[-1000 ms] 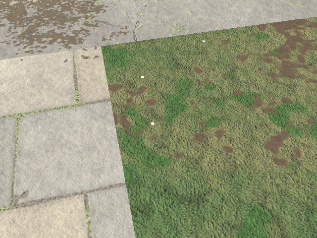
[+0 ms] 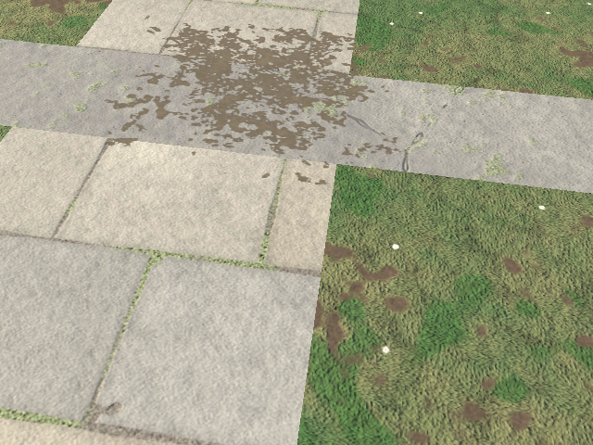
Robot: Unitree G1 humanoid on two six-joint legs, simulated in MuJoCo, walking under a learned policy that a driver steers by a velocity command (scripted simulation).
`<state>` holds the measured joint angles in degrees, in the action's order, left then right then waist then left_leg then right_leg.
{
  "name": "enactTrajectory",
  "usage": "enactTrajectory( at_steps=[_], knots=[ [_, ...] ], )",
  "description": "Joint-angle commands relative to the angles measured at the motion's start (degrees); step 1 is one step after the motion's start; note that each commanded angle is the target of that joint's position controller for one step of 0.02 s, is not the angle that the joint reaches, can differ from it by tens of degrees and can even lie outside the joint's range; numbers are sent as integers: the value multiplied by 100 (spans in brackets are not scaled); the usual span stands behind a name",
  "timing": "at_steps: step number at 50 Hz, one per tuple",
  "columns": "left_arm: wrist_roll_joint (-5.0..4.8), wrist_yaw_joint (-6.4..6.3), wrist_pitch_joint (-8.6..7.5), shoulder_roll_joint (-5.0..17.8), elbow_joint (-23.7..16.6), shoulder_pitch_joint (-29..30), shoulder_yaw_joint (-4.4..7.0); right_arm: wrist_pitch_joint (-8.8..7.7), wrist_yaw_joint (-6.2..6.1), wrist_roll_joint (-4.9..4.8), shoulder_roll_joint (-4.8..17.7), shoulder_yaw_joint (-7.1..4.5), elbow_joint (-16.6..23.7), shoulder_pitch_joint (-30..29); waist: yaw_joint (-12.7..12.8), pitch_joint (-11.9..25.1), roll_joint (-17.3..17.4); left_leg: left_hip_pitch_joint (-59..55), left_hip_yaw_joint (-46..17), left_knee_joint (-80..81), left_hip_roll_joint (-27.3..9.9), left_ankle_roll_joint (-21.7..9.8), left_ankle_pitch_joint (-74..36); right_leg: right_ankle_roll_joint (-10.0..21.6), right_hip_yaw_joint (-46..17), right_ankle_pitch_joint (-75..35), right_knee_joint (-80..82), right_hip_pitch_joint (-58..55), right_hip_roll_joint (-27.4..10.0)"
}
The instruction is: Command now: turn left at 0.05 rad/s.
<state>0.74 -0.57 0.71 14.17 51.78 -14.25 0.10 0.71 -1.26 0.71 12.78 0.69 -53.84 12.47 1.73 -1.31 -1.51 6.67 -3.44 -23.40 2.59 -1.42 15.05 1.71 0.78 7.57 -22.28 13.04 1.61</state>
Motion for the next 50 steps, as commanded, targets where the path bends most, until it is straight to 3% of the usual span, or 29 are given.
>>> enactTrajectory(
  at_steps=[1,9,21,50],
  knots=[
    [1,1,-87,570,28,-171,131,-126,-49,-44,715,-122,24,55,-13,-161,540,688,-737,823,-737,-201,-205,56,-653,-212,276,-555,-558],
    [-7,-52,-73,425,576,-162,93,-144,-72,-41,608,-86,-363,231,-79,-188,178,575,-637,745,-703,-267,-395,20,-680,-202,364,-551,-579],
    [-18,-115,-48,267,1100,-264,51,-155,-118,-35,389,-8,-801,552,-84,-180,182,481,-524,655,-670,-252,-753,62,-675,-381,280,-604,-615],
    [-24,-190,-32,-90,1533,-458,28,-171,-181,-18,-9,2,-1146,1087,-116,-323,194,409,-443,583,-667,-240,-937,57,-643,-447,181,-511,-609]
  ],
)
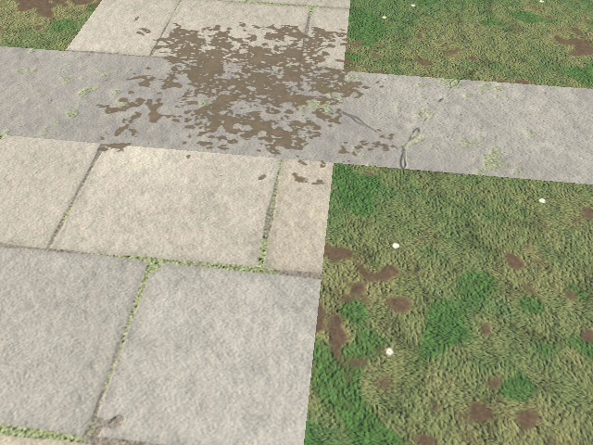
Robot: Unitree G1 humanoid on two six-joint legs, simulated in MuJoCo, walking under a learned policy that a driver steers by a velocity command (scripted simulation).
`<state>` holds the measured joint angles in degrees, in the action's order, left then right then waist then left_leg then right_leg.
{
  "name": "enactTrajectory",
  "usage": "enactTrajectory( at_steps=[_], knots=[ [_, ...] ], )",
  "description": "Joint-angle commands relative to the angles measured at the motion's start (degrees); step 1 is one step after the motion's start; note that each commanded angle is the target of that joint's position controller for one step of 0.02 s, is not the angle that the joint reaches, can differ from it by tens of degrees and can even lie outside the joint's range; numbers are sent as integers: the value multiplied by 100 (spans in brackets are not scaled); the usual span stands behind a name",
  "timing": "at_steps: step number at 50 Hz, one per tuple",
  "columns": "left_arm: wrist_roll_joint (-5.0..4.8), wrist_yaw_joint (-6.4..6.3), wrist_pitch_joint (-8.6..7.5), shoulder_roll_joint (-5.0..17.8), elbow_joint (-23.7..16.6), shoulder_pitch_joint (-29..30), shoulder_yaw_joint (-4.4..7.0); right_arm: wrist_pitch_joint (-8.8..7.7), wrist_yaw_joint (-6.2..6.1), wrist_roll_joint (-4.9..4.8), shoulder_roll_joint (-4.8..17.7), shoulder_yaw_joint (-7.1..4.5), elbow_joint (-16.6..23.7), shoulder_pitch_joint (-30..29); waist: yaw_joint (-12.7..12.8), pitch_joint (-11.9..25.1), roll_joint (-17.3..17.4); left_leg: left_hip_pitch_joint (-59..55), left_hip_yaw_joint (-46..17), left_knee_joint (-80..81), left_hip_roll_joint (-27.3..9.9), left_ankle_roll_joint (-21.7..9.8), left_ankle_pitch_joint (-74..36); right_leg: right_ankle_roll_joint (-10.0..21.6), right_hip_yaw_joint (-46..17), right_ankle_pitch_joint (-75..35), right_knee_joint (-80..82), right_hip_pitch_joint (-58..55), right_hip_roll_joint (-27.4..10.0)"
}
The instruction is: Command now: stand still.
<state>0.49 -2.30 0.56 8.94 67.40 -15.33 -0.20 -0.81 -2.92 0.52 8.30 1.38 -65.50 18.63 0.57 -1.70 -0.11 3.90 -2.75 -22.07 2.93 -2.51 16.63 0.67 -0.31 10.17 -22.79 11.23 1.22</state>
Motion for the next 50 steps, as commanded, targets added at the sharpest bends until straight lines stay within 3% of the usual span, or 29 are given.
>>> enactTrajectory(
  at_steps=[1,41,42,44,45,47,48,50],
  knots=[
    [0,-17,-17,425,-24,-359,58,-20,-16,1,430,-68,16,483,0,-288,56,686,-511,449,-702,-131,-1098,160,-533,-707,229,-328,-570],
    [-11,-45,-29,234,39,-605,58,-66,-24,4,227,-100,8,794,-8,-367,70,602,-479,456,-725,-140,-1394,109,-474,-779,136,-298,-589],
    [-4,-43,-26,196,48,-623,46,-66,-22,13,205,-94,-3,842,-26,-263,83,562,-491,552,-692,-162,-917,115,-446,-445,155,-329,-540],
    [27,-23,-12,243,-37,-498,76,-34,-13,28,405,-182,0,922,-101,-432,279,662,-703,772,-661,-335,701,162,-220,586,-199,-23,-256],
    [55,6,-11,247,-125,-387,96,-4,-3,21,560,-253,4,1017,-182,-581,538,657,-1033,940,-793,-527,1717,191,-4,1219,-632,393,-38],
    [161,85,-55,174,-394,-40,94,21,18,17,726,-351,-5,1295,-373,-1144,838,587,-1903,1407,-1469,-976,2921,226,375,1621,-1440,1475,64],
    [188,117,-112,153,-541,156,94,-4,28,33,702,-372,-12,1384,-443,-1355,834,592,-2197,1530,-1743,-1161,2874,249,395,1539,-1810,1811,-115],
    [167,173,-246,256,-810,443,146,-102,44,118,724,-410,-26,1520,-475,-1434,687,117,-2354,1543,-1973,-1365,2013,290,257,1661,-2356,2551,-350]
  ],
)
Over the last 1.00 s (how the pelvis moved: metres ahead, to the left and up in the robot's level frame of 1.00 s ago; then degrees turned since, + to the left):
0.03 0.01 0.00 0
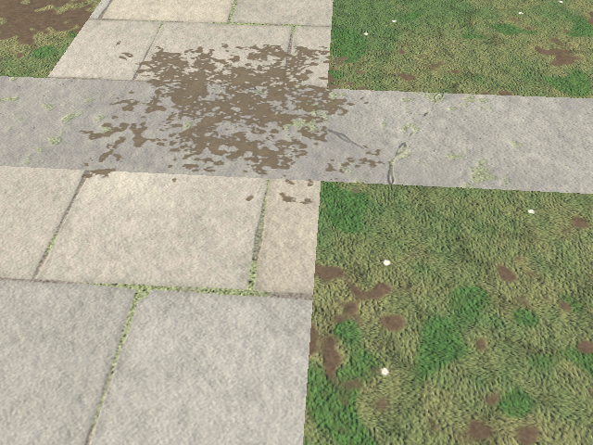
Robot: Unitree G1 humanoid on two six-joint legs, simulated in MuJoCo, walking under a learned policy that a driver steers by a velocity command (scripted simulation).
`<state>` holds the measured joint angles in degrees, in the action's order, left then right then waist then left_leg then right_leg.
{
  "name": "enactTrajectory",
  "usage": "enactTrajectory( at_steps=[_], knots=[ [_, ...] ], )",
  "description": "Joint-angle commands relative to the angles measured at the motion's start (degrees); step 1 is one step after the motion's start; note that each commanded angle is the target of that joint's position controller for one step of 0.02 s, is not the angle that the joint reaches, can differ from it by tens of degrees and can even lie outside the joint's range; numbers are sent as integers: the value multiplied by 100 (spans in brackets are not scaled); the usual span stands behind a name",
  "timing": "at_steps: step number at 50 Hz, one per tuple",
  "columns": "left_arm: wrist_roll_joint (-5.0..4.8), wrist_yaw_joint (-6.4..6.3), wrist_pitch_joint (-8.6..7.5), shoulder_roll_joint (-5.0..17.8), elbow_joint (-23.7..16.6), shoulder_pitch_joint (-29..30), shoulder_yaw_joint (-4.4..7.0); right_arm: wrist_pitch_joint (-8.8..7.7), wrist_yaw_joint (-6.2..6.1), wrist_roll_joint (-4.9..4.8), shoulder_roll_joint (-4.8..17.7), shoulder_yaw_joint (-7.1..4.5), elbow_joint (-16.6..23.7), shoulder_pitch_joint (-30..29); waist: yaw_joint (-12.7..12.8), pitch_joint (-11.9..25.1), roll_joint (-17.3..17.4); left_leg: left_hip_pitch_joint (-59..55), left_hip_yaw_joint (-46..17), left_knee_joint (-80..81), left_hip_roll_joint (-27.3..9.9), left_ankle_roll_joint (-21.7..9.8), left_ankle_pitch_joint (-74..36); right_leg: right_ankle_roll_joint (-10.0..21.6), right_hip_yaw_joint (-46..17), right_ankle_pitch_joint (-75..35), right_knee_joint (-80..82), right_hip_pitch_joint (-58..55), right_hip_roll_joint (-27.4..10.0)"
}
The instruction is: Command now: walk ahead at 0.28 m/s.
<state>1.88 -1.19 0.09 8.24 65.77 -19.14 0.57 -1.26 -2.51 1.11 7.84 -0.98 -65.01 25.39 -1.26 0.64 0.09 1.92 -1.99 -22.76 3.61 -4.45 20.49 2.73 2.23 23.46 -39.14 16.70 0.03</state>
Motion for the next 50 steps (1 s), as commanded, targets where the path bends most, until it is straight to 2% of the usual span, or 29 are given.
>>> enactTrajectory(
  at_steps=[1,3,5,6,7,8,9,10,11,12,13,15,18,23,25,27,30,31,32,33,34,35,36,37,38,40,43,46,50],
  knots=[
    [11,96,-268,368,-749,888,96,-111,9,68,801,-195,-63,840,-257,-1592,587,47,-2308,1535,-2040,-1175,1110,99,-32,300,-728,2188,-300],
    [-60,162,-376,447,-923,979,156,-202,22,55,829,-218,1,713,-158,-1370,540,-106,-1903,1366,-1907,-1055,190,112,17,114,-347,1935,-284],
    [-121,212,-402,443,-976,757,210,-260,33,21,887,-238,86,487,76,-1146,632,288,-1474,1128,-1740,-879,-496,144,183,-293,187,1017,-119],
    [-152,219,-407,357,-853,279,226,-277,45,-31,908,-238,157,223,388,-1030,572,860,-1129,846,-1554,-718,-770,169,355,-761,707,-1,47],
    [-174,197,-408,405,-584,-429,304,-310,73,-46,891,-222,213,95,690,-773,341,1426,-805,228,-1266,-555,-1433,169,485,-972,1054,-1240,361],
    [-143,137,-439,676,-370,-1181,430,-376,119,-31,787,-175,254,87,1007,-352,-167,2007,-300,-962,-876,-361,-1696,242,-28,-772,1332,-2401,11],
    [-60,82,-449,1340,-297,-2026,585,-410,174,-84,313,-49,523,107,1200,171,-1641,3039,500,-3077,-95,-5,-286,726,-2691,965,2525,-3163,-1657],
    [-78,102,-349,1221,-172,-2006,543,-390,220,63,583,-140,594,40,939,-7,-1461,3543,151,-4304,-45,-81,870,1031,-4157,1403,3139,-2673,-2166],
    [-68,108,-322,1024,-414,-1175,465,-358,264,115,532,-140,645,-133,511,-621,-623,3761,-27,-4791,-495,-180,393,986,-3643,1681,3075,-1985,-2126],
    [-87,137,-360,870,-627,-604,414,-383,319,103,421,-109,665,-309,369,-896,-128,3671,-72,-4698,-698,-186,-172,937,-3021,1018,3148,-1412,-1929],
    [-87,141,-415,807,-711,-352,369,-394,348,69,357,-116,670,-341,191,-932,-18,3447,-48,-4481,-825,-164,-487,845,-2445,281,3211,-1114,-1671],
    [-91,115,-522,574,-634,-432,258,-301,384,113,400,-154,649,-236,19,-769,-174,3192,100,-4219,-880,-51,-714,715,-1627,-985,3205,-1071,-1312],
    [-114,78,-602,597,-435,-941,204,-182,414,90,485,-211,798,-622,14,-743,-305,3590,370,-3982,-824,54,-955,691,-1021,-2571,3117,-1417,-1149],
    [-100,57,-624,511,-364,-1286,98,-152,446,35,389,-160,1347,-2128,241,-954,-391,3817,754,-2572,-654,173,-1568,654,-501,-3943,3127,-1465,-947],
    [-106,29,-646,535,-334,-1388,83,-159,451,-4,323,-116,1490,-2545,320,-979,-467,3481,906,-1827,-508,126,-1799,619,-385,-4291,3122,-1492,-928],
    [-96,-5,-661,614,-290,-1456,91,-163,436,-21,384,-116,1578,-2736,325,-958,-527,3165,987,-1364,-395,-3,-1829,622,-337,-4724,3056,-1697,-1027],
    [-69,-47,-682,781,-292,-1265,132,-212,346,-13,609,-212,1496,-2252,-9,-573,-586,2338,1024,-1084,-90,-330,-1425,562,-202,-6556,2212,-2171,-1155],
    [-42,-59,-663,850,-298,-1187,155,-246,303,-17,726,-280,1310,-1652,-267,-242,-606,1793,987,-1008,37,-444,-1234,543,-166,-7016,1497,-2296,-1159],
    [-59,-51,-629,911,-319,-1075,175,-290,259,-6,825,-357,1026,-812,-623,168,-541,876,965,-597,90,-552,-1391,506,-92,-6793,486,-2130,-1074],
    [-104,-17,-618,845,-388,-1046,157,-329,207,109,1089,-463,802,20,-938,619,-345,-420,333,-420,-518,-742,-1067,472,-11,-5381,-870,-1207,-884],
    [-255,55,-597,267,-555,-1451,53,-325,193,240,1627,-605,779,570,-757,1335,710,-1818,-2204,-137,-2253,-1383,-292,291,293,-1747,-3177,510,-42],
    [-229,90,-564,541,-538,-1538,177,-250,284,61,1568,-604,779,195,-525,1482,703,-1812,-3970,746,-2693,-1782,78,330,-366,422,-4211,1489,436],
    [-141,84,-544,694,-735,-938,224,-248,310,-54,1303,-524,875,-509,-244,503,340,-970,-3128,960,-2486,-1531,606,398,-544,-98,-4137,1924,-11],
    [-94,112,-569,672,-844,-523,225,-299,340,-71,905,-417,942,-903,-154,-77,16,-128,-2448,1215,-2257,-1337,297,395,-511,-512,-3790,1859,-213],
    [-71,124,-548,543,-840,-438,230,-355,332,-37,687,-345,918,-1044,54,-353,-125,431,-1907,1358,-1994,-1117,-235,376,-506,-700,-3421,1598,-385],
    [42,177,-402,323,-785,-636,214,-452,267,-31,464,-241,745,-842,320,-411,19,985,-1142,1462,-1642,-884,-1162,238,-468,-773,-2927,1084,-526],
    [45,235,-267,366,-965,-250,243,-549,242,-40,727,-256,599,-409,372,-510,155,967,-626,1573,-1471,-855,-1947,88,-257,-1086,-2468,1408,-593],
    [13,272,-228,490,-1291,642,258,-533,249,-51,780,-229,562,-77,193,-686,231,685,-358,1706,-1334,-757,-2299,-45,-72,-1737,-1713,2024,-676],
    [-63,297,-259,405,-1601,1560,198,-526,236,-56,743,-175,487,362,-62,-713,334,269,-51,1615,-1214,-581,-3106,-108,189,-2373,-428,2003,-504]
  ],
)
Over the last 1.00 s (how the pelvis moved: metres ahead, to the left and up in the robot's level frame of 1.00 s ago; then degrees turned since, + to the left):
0.03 0.00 -0.01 0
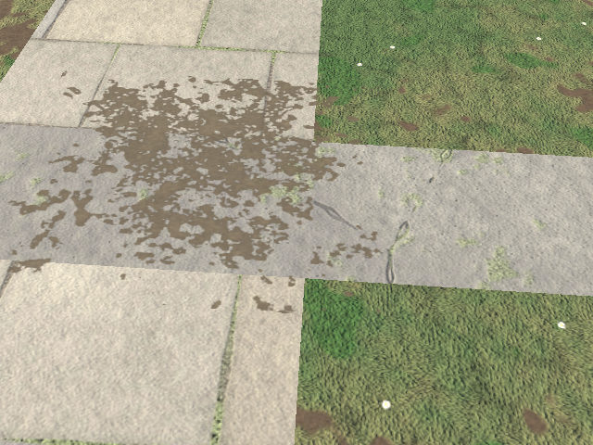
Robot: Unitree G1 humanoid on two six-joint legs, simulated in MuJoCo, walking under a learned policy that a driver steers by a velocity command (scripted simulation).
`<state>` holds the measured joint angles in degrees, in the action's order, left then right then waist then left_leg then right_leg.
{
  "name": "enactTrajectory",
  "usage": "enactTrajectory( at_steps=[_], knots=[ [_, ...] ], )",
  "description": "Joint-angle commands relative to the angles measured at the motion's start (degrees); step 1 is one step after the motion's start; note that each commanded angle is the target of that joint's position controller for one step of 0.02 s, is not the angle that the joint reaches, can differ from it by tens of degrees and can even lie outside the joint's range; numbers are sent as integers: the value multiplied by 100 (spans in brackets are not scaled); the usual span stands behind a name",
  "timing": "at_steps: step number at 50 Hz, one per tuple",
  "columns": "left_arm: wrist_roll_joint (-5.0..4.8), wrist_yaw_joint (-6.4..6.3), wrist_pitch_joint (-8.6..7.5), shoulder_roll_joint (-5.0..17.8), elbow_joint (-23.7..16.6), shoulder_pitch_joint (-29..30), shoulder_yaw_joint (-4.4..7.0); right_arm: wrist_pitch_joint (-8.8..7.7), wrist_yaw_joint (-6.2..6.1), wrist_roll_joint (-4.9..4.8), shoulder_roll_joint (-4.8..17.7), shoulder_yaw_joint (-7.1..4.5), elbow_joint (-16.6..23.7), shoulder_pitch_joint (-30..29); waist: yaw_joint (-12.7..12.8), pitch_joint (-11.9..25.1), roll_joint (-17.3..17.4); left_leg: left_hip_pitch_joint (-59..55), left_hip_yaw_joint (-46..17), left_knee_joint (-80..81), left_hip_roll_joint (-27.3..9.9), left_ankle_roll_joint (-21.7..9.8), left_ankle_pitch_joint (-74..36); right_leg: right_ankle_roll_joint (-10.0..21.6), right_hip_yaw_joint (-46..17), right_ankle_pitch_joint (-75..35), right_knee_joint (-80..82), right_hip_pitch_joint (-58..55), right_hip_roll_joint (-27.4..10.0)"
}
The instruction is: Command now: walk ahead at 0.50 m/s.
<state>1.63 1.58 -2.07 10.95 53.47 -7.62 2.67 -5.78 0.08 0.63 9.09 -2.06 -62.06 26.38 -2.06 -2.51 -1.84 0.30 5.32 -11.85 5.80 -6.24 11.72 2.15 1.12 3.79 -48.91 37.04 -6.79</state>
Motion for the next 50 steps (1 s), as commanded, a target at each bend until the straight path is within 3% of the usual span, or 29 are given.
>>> enactTrajectory(
  at_steps=[1,4,7,9,10,11,12,13,14,15,17,20,23,28,33,36,37,38,39,40,41,42,43,44,46,50],
  knots=[
    [-49,21,-49,122,-424,580,-26,-76,-35,-7,627,-61,158,380,-41,-393,558,266,-753,490,-1454,-390,-2379,-31,354,-481,785,-54,233],
    [-52,10,-84,169,-582,996,-34,-63,-80,37,665,-57,67,626,-159,-425,599,-360,-742,304,-1625,-455,-2780,90,429,-381,1281,6,365],
    [-45,-17,-154,275,-651,951,7,-50,-135,87,767,-85,46,514,13,-371,623,-811,-683,-156,-1819,-461,-3821,332,450,168,1661,-327,530],
    [-39,-90,-213,438,-395,86,107,-35,-154,102,890,-121,59,330,414,86,686,-849,-566,-1178,-1786,-333,-5198,545,549,569,1904,-1433,873],
    [-7,-138,-263,540,-74,-850,184,-8,-143,71,910,-125,83,205,816,555,549,-565,-401,-2219,-1603,-228,-5051,674,587,265,2306,-2533,961],
    [137,-198,-309,900,156,-1819,302,-13,-119,3,770,-75,221,166,1146,1174,255,571,-279,-3692,-1381,-141,-3422,931,-335,578,2329,-4043,73],
    [223,-184,-292,1505,203,-2286,464,3,-40,-257,149,35,333,871,901,1964,-1082,2734,25,-6102,-294,149,628,1847,-3251,930,2748,-5748,-1743],
    [-8,-120,-195,1233,168,-1791,420,20,-53,-98,718,-119,290,530,776,1799,-355,3322,-788,-6688,-312,59,1484,1790,-3908,1290,3318,-5329,-1618],
    [-77,-100,-197,955,56,-1113,326,12,-41,-42,737,-145,501,-21,536,839,-168,3588,-842,-6551,-628,32,1009,1581,-2918,1300,3448,-4447,-1436],
    [-58,-76,-246,617,33,-826,235,-12,-24,-19,669,-136,570,-336,433,409,131,3470,-840,-6228,-816,34,661,1410,-2341,791,3661,-3767,-1196],
    [-64,-125,-326,241,205,-839,107,115,25,120,468,-140,557,-313,105,90,11,2966,-805,-5626,-1046,106,435,1030,-1440,92,3882,-2957,-708],
    [-92,-163,-438,392,401,-1285,104,276,111,169,322,-138,576,-363,-17,49,-60,2933,-627,-5259,-1074,244,270,982,-979,-628,4006,-2826,-527],
    [-99,-165,-445,531,464,-1591,105,346,152,161,414,-144,844,-1135,85,-174,-100,3539,-465,-4716,-1206,388,-283,950,-735,-716,4210,-2944,-436],
    [-99,-172,-430,489,560,-2105,40,330,173,76,379,-76,1224,-2288,368,-320,-162,3739,-197,-3290,-1115,499,-1032,808,-401,-1420,4213,-3361,-288],
    [-46,-230,-406,514,728,-2543,24,270,157,62,419,-42,1492,-3008,580,-417,-230,3705,-60,-2426,-909,322,-976,901,-396,-2019,3931,-4144,-493],
    [-4,-277,-371,665,716,-2342,62,173,129,48,545,-90,1549,-2833,345,-337,-242,3229,-100,-2032,-724,141,-403,889,-522,-3050,3372,-4418,-625],
    [0,-280,-365,738,683,-2194,82,133,91,46,619,-131,1434,-2413,150,-136,-279,2610,-57,-1869,-553,68,-213,814,-503,-3710,2937,-4343,-575],
    [-23,-261,-350,779,658,-2059,93,78,41,59,722,-197,1182,-1630,-184,264,-186,1630,16,-1510,-391,-25,-362,721,-411,-3947,2101,-4163,-398],
    [-90,-237,-355,698,581,-1963,67,6,-26,164,981,-301,911,-657,-551,852,1,114,-367,-1381,-799,-187,-575,616,-281,-2996,926,-3303,-135],
    [-254,-204,-357,262,347,-2176,-41,-26,-89,337,1584,-440,881,137,-627,1755,842,-1501,-2318,-1196,-2478,-534,20,427,39,-333,-982,-1786,463],
    [-335,-223,-305,252,400,-2653,20,81,-19,213,1725,-498,882,-32,-333,2170,1544,-1869,-4226,-456,-3290,-1017,218,379,-105,2584,-2319,-609,1113],
    [-184,-249,-229,600,377,-2204,115,139,9,103,1283,-398,1044,-719,-107,1297,659,-1019,-3540,-324,-3016,-817,804,428,-429,2125,-2586,-285,629],
    [-135,-206,-225,495,269,-1741,114,108,25,65,865,-282,1127,-1205,-34,551,362,-121,-2731,-67,-2752,-645,778,412,-433,1682,-2378,-266,433],
    [-120,-175,-197,334,241,-1614,109,70,23,82,674,-225,1111,-1386,115,169,344,464,-2100,155,-2484,-414,433,399,-414,1432,-2091,-436,263],
    [15,-88,-39,218,228,-1673,137,-11,-49,52,511,-170,964,-1237,328,-4,579,954,-1272,296,-2172,-183,-205,326,-362,1242,-1844,-719,132],
    [20,18,124,157,-39,-1151,159,-153,-75,8,682,-206,828,-783,383,-52,561,800,-486,409,-2096,-153,-1109,238,-225,603,-1670,-151,59]
  ],
)
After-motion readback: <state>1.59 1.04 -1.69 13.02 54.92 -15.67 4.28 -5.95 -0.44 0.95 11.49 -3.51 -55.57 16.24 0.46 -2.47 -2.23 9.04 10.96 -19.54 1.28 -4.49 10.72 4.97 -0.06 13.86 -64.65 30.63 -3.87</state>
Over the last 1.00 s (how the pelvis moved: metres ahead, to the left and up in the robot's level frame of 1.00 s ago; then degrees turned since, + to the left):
0.50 -0.04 0.01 0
